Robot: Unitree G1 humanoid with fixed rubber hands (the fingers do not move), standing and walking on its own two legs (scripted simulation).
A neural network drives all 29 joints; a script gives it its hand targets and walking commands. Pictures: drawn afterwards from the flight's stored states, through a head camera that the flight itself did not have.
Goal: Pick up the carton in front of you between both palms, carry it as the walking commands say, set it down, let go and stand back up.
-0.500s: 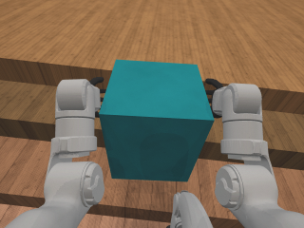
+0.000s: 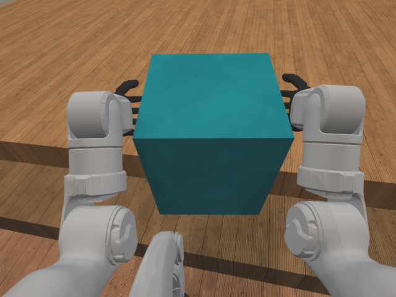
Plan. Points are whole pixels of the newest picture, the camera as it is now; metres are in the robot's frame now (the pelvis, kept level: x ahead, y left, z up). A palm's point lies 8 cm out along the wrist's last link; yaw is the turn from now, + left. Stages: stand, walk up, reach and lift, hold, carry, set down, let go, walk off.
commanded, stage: carry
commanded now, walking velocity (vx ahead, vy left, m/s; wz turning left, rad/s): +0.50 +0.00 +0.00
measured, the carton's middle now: (209, 140) +0.39 +0.01 +0.15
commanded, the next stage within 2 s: none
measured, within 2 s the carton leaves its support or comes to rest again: neither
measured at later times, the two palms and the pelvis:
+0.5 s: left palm out of the picture +0.66 +0.13 +0.34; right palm out of the picture +0.63 -0.17 +0.36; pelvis +0.26 +0.01 +0.15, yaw -2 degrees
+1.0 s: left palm out of the picture +0.90 +0.09 +0.51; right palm out of the picture +0.92 -0.20 +0.50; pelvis +0.52 -0.07 +0.31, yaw +0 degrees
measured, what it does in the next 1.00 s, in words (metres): climbs: left foot 0.17 m higher, then right foot 0.17 m higher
